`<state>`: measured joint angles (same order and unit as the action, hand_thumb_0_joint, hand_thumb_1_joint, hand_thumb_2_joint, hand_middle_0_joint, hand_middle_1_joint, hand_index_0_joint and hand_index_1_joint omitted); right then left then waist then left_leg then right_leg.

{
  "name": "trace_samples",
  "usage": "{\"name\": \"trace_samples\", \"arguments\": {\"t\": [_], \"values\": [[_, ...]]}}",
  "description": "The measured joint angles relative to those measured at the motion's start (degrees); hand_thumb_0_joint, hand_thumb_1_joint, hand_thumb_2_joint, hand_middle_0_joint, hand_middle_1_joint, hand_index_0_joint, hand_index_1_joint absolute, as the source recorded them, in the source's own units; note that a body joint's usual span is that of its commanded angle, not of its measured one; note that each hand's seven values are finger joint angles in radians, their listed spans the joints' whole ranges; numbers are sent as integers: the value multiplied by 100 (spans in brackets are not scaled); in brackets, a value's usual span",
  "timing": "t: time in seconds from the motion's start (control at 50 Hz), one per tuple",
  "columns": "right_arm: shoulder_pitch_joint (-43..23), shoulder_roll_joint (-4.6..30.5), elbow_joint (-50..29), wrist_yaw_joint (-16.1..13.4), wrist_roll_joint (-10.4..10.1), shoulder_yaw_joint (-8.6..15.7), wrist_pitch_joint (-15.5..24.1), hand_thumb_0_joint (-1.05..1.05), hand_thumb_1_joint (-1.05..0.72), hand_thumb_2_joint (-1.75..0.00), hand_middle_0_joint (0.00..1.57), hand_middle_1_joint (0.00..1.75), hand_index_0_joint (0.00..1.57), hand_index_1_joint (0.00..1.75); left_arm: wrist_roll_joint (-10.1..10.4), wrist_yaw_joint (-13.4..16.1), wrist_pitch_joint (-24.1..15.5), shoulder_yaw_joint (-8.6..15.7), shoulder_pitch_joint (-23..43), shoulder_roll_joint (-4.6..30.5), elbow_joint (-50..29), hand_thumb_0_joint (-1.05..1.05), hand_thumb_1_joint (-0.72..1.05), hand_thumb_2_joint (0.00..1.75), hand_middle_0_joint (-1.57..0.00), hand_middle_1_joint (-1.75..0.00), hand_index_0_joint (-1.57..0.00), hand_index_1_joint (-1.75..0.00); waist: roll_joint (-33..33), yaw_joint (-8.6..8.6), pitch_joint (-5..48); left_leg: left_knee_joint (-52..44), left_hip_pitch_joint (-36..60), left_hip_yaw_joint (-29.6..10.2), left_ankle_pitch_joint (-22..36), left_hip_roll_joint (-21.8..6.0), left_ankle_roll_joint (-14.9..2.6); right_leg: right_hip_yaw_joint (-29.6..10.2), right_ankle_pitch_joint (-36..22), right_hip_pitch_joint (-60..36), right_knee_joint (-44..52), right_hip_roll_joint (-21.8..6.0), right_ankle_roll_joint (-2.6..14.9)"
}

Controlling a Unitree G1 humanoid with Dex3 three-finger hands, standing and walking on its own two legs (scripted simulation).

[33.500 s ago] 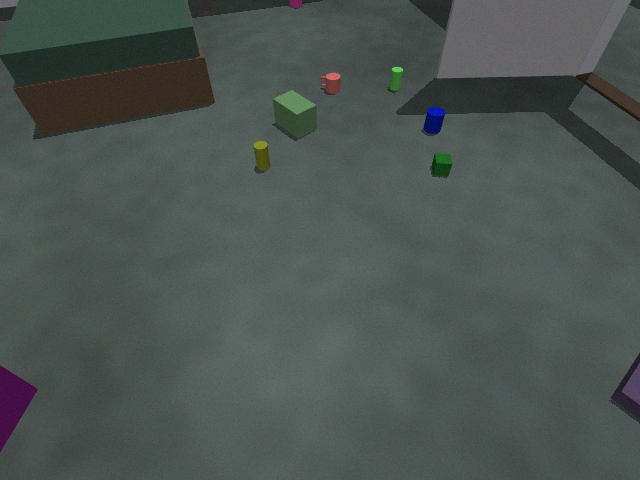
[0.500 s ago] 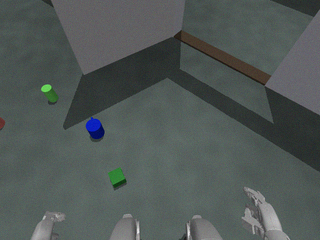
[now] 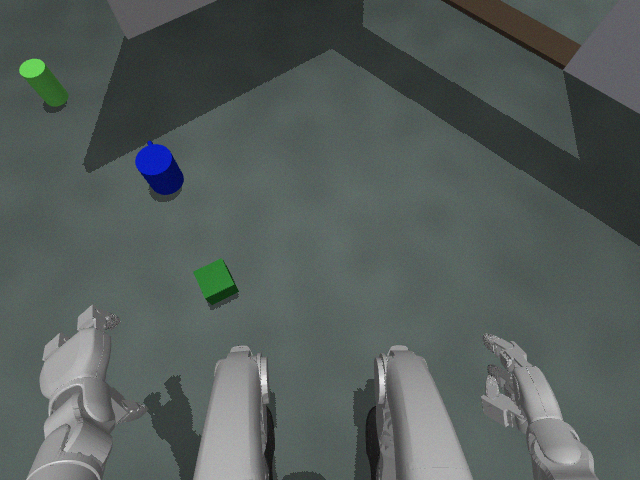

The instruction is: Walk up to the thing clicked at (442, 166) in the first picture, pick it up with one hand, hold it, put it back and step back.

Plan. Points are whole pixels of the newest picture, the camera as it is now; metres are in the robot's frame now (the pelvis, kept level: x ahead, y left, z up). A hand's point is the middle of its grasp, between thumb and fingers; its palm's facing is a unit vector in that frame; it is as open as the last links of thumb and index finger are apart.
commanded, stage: rise first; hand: left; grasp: from above
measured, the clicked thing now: (216, 282) +0.47 +0.24 -0.52
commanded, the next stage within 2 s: none
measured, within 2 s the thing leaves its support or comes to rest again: neither
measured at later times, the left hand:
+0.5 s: hand (158, 313) +0.35 +0.29 -0.29, palm faces -0.29 -0.20 -0.94, open 13.5 cm
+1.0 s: hand (182, 297) +0.40 +0.27 -0.37, palm faces -0.34 -0.24 -0.91, open 13.9 cm
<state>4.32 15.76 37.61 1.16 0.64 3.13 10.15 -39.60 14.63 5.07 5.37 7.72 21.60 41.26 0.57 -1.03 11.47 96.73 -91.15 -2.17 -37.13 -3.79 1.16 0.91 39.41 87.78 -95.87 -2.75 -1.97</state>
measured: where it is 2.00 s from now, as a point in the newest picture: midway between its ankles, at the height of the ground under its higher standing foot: (321, 475)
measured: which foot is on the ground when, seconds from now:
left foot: down 0.00-1.00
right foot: down 0.00-1.00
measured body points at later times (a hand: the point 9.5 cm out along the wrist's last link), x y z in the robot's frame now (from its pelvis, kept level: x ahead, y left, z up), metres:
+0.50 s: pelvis -0.06 +0.00 -0.15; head +0.15 +0.02 +0.25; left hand +0.37 +0.30 -0.24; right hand +0.01 -0.27 -0.28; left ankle +0.05 +0.13 -0.52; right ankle +0.04 -0.14 -0.52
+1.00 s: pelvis -0.05 +0.00 -0.21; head +0.18 +0.02 +0.18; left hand +0.41 +0.28 -0.32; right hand -0.02 -0.26 -0.34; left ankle +0.05 +0.13 -0.52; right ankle +0.04 -0.14 -0.52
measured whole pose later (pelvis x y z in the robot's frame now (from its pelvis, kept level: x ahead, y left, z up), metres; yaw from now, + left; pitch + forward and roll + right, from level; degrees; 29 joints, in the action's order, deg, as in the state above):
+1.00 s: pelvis -0.05 +0.00 -0.21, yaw -5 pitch +34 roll -5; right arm 8.0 14.9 50.0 11.8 9.1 -1.2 12.9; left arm -55.2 30.1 6.9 13.8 55.4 34.9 89.7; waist 1.1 -11.4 4.2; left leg 134.3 -131.4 -7.5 -37.1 -4.0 1.4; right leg 1.0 38.9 127.1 -132.1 0.3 -2.7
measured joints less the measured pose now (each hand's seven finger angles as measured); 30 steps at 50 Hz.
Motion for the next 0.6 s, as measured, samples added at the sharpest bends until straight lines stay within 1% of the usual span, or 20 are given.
{"name": "trace_samples", "arguments": {"t": [0.1,0.16,0.22,0.28,0.36,0.42,0.52,0.6], "values": [[-118,42,255,101,92,18,-157,1,-90,-89,20,30,21,30,-650,443,-31,-23,941,92,719,0,-52,99,-9,-107,-9,-107,42,12,-22,778,-967,-78,-23,-19,20,-13,38,966,-794,43,22],[-122,28,407,139,170,-11,-228,1,-90,-89,20,30,21,30,-993,709,-45,-1,1515,184,1224,0,-51,99,-9,-108,-10,-108,46,-5,-70,1197,-1450,-132,-6,-37,32,-12,20,1452,-1215,81,37],[-95,-30,564,152,264,-47,-264,1,-90,-89,20,30,21,30,-1215,965,-15,43,2050,304,1728,0,-50,98,-9,-109,-11,-108,33,-70,-135,1548,-1846,-185,33,-52,44,-7,-24,1851,-1565,117,49],[-35,-105,710,159,351,-85,-263,1,-90,-89,20,30,21,30,-1373,1193,30,92,2529,429,2253,0,-49,97,-10,-110,-11,-109,21,-179,-186,1824,-2171,-231,83,-61,51,0,-82,2176,-1835,147,54],[72,-176,890,197,470,-155,-223,1,-90,-89,20,30,21,30,-1505,1440,121,226,3026,576,2860,0,-47,96,-10,-111,-13,-109,16,-360,-240,2123,-2514,-291,135,-68,42,17,-151,2504,-2104,181,43],[166,-191,1002,261,545,-207,-173,1,-90,-89,20,30,21,30,-1538,1604,205,324,3368,680,3324,0,-46,94,-11,-111,-14,-108,27,-506,-259,2324,-2735,-332,157,-61,33,30,-180,2699,-2278,192,30],[288,-195,1161,411,656,-252,-43,1,-90,-89,20,30,21,30,-1387,1699,332,514,3857,839,3963,0,-45,93,-12,-110,-15,-107,43,-748,-305,2638,-3057,-396,166,-47,4,50,-199,2972,-2539,210,-5],[373,-177,1242,546,700,-283,68,1,-90,-89,20,30,21,30,-1259,1593,406,607,4157,955,4300,0,-46,94,-12,-110,-14,-107,55,-905,-361,2880,-3274,-437,147,-34,-20,58,-181,3149,-2742,221,-29]]}}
